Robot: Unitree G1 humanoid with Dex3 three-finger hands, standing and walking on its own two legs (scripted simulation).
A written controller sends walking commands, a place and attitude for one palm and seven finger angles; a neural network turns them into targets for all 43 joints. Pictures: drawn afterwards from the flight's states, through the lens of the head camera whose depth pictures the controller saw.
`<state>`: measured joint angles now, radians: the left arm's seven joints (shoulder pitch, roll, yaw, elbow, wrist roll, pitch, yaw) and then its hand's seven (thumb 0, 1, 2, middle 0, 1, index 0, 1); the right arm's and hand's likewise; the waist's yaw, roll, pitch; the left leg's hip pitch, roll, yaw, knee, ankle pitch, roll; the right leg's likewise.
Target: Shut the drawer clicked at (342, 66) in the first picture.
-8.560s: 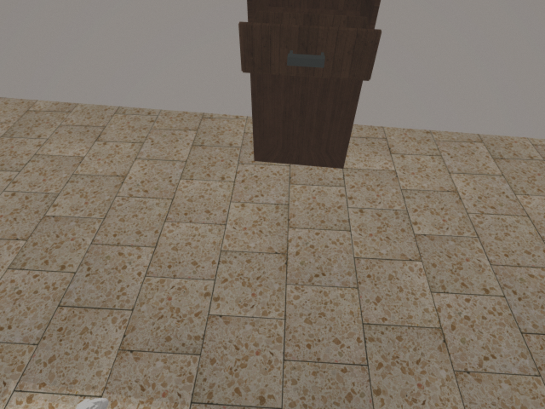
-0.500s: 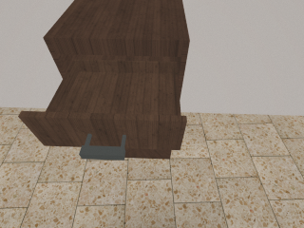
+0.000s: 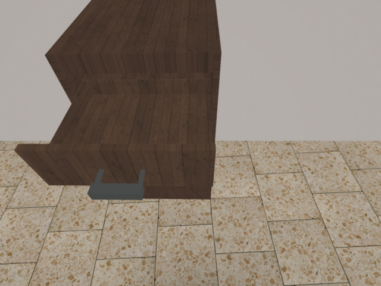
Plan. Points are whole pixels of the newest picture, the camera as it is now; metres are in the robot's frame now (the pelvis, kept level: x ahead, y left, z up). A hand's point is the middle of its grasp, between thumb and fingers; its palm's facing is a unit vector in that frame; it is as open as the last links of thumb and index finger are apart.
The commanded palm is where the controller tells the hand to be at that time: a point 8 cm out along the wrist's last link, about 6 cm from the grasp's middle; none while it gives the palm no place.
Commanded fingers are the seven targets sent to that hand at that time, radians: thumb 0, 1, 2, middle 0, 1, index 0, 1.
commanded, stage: come to a stop and stand still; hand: left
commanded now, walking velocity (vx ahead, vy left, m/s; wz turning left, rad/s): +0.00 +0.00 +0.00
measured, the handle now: (119, 182) +0.34 +0.20 -0.01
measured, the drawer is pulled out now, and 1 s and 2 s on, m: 0.30 0.30 0.30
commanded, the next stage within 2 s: look again from close up in 0.48 s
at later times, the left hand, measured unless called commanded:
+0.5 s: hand out of the picture +0.00 +0.15 -0.17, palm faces +0.04 -0.98 -0.22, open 7.4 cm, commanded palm none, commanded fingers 0.00 0.90 0.90 -0.20 -0.30 -0.20 -0.30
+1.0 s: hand out of the picture -0.02 +0.15 -0.17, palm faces +0.05 -0.98 -0.18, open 7.4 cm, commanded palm none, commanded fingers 0.00 0.90 0.90 -0.20 -0.30 -0.20 -0.30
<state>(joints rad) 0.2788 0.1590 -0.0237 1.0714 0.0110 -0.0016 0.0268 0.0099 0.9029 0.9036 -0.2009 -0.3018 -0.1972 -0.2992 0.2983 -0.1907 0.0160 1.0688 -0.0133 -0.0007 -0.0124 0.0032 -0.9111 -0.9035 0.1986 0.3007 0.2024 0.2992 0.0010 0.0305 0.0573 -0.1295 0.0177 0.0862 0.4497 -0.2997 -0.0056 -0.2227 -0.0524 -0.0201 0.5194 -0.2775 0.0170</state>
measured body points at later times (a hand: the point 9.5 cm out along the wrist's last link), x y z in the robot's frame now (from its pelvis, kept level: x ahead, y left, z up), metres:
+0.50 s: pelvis +0.00 -0.02 +0.00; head +0.01 -0.04 +0.45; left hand +0.00 +0.20 -0.15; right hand +0.00 -0.24 -0.16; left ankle -0.04 +0.12 -0.74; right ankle +0.00 -0.13 -0.74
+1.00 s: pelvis -0.01 -0.02 +0.00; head +0.01 -0.02 +0.45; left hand -0.02 +0.20 -0.15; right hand -0.02 -0.22 -0.16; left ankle -0.04 +0.12 -0.74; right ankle +0.00 -0.13 -0.74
